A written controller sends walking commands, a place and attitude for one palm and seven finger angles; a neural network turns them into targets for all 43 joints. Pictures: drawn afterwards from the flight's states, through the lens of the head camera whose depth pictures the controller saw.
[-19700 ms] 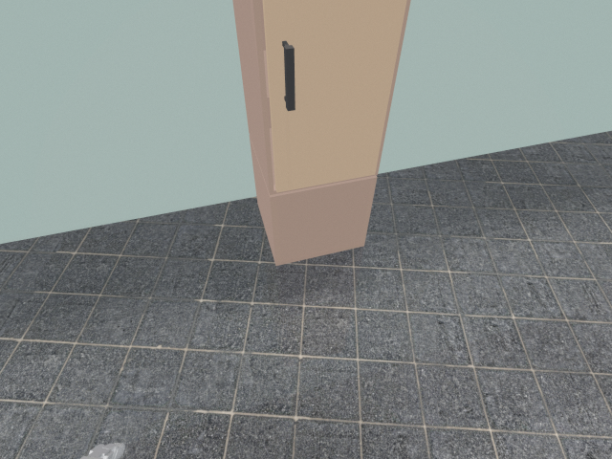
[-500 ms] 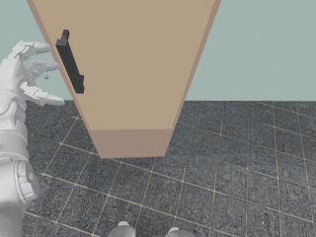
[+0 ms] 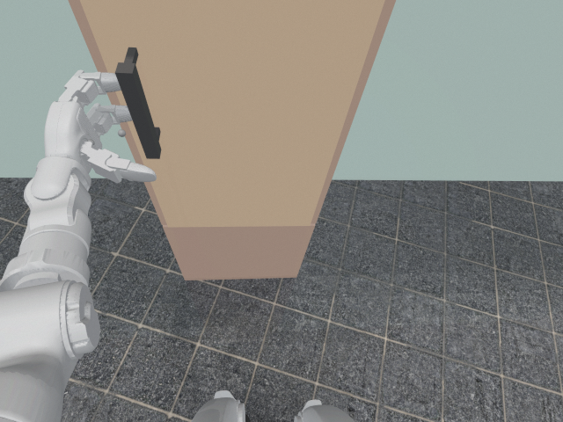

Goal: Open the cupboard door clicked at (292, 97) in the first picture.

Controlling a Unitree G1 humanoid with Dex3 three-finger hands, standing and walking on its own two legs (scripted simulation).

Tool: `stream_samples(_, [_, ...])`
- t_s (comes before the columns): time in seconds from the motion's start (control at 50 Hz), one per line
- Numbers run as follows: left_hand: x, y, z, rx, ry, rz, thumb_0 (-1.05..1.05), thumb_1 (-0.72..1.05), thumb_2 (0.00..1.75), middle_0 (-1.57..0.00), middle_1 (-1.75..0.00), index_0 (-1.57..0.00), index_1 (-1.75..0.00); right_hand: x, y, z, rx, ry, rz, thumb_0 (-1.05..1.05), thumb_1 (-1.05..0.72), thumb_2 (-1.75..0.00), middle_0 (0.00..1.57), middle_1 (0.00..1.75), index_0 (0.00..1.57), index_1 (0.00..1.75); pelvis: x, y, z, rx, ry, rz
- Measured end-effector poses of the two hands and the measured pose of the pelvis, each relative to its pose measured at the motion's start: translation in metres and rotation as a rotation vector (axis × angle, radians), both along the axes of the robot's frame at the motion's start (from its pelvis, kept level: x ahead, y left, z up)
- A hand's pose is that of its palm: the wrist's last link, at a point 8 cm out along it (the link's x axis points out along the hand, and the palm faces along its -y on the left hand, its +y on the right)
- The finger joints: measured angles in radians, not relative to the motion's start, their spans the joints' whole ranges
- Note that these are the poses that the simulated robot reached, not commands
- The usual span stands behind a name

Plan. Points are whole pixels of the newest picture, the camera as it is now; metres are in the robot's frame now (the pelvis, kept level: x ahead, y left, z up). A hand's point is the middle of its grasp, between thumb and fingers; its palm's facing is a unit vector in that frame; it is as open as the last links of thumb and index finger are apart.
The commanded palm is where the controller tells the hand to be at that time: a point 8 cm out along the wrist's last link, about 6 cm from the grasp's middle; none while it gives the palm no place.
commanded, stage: slide the fingers in behind the handle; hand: left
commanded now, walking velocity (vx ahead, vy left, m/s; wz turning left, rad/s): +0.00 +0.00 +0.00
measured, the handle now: (143, 107) +0.54 +0.18 +0.10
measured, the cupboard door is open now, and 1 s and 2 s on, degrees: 0 0 0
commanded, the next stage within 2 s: close the thumb around the handle in 1.14 s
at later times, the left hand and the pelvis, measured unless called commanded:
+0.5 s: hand (127, 130) +0.49 +0.20 +0.10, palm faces +0.05 -1.00 -0.01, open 13.8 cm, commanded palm +0.48 +0.21 +0.10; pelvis +0.00 -0.02 +0.00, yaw +1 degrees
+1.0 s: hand (159, 134) +0.49 +0.15 +0.10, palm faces +0.03 -1.00 +0.00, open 13.9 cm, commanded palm +0.47 +0.20 +0.10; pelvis +0.01 -0.03 +0.00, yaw +1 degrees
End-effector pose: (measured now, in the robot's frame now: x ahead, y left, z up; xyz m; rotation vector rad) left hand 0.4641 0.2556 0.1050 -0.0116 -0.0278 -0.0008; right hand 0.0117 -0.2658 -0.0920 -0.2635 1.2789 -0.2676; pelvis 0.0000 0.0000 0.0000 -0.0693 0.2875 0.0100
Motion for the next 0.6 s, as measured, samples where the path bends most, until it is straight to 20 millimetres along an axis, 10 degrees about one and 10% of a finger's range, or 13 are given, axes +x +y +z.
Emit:
stream_samples(0.32, [0.004,-0.005,-0.001,0.020,0.035,0.038,-0.02,-0.50,0.30,-0.32,-1.22,-0.32,-1.23,-0.016,-0.010,-0.004,0.015,0.046,-0.002,0.01,-0.90,-0.90,0.20,0.30,0.21,0.30,-0.001,-0.013,-0.002,0.007,0.012,0.007])
stream_samples(0.6, [0.005,-0.024,-0.006,0.022,0.051,0.017,-0.02,-0.50,0.30,-0.31,-1.22,-0.30,-1.24,0.008,-0.023,-0.007,0.019,0.021,0.038,0.01,-0.90,-0.90,0.20,0.30,0.21,0.30,0.005,-0.022,-0.003,0.008,0.023,0.029])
